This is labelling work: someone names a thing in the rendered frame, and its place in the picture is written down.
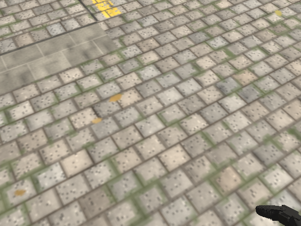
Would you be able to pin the right robot hand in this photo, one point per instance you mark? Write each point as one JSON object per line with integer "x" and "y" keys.
{"x": 284, "y": 214}

